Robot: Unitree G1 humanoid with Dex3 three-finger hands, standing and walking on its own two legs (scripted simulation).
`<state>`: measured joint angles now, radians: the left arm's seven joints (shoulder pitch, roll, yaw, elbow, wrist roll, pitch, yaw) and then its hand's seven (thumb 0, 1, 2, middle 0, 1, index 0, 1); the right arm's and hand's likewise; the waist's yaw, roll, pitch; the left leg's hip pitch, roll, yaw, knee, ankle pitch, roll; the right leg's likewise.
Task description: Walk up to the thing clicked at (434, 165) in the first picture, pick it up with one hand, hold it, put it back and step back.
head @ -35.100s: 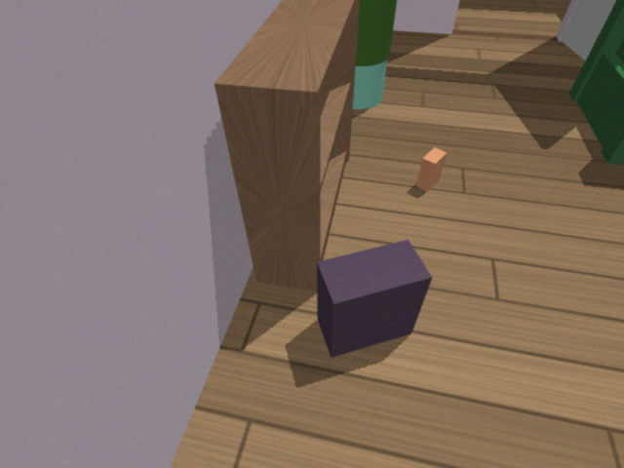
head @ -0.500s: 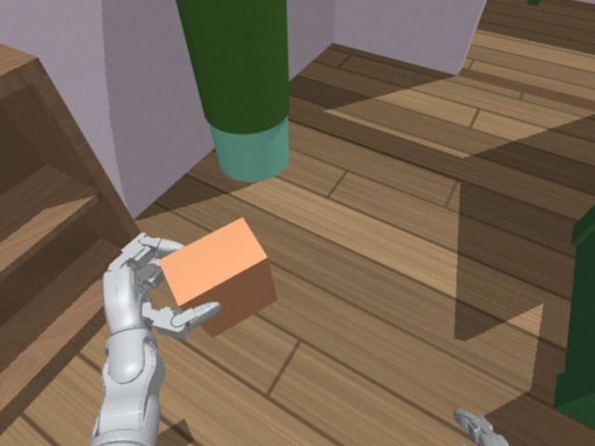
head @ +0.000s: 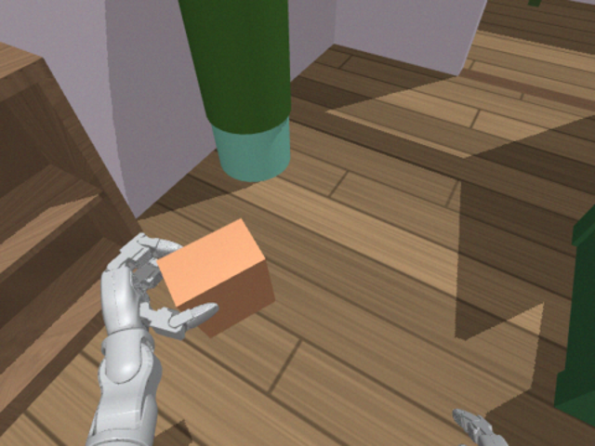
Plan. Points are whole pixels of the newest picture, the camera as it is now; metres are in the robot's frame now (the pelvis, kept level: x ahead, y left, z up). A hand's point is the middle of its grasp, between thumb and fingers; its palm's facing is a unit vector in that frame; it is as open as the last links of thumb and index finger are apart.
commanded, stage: hold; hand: left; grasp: from above
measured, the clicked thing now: (224, 283) +0.36 +0.13 +0.01
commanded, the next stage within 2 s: crouch in 0.62 s
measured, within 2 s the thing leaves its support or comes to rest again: neither
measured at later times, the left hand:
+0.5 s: hand (174, 281) +0.34 +0.18 +0.05, palm faces +0.29 -0.96 -0.01, open 10.3 cm
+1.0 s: hand (174, 289) +0.35 +0.19 +0.02, palm faces +0.35 -0.94 +0.01, open 10.3 cm
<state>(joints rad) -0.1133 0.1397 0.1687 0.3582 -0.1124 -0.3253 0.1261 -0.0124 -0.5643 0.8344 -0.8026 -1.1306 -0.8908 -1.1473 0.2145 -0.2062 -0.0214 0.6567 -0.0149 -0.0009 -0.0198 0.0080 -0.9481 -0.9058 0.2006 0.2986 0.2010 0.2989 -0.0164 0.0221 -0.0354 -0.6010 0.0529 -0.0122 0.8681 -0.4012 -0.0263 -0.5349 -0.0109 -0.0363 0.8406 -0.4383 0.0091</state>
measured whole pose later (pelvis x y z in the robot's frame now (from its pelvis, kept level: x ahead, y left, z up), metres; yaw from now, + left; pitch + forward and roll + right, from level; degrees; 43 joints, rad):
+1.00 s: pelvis +0.00 +0.00 -0.01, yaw +0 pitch +11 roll -1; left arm -0.18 0.12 0.23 0.49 -0.11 -0.40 0.16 -0.02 -0.61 0.87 -0.82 -1.15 -0.90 -1.17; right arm 0.20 -0.20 -0.03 0.66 -0.03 -0.01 -0.01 0.01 -0.91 -0.90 0.20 0.30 0.20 0.30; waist -0.02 0.00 -0.04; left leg -0.70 0.05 -0.01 0.92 -0.41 -0.02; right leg -0.64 -0.01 -0.03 0.90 -0.46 0.01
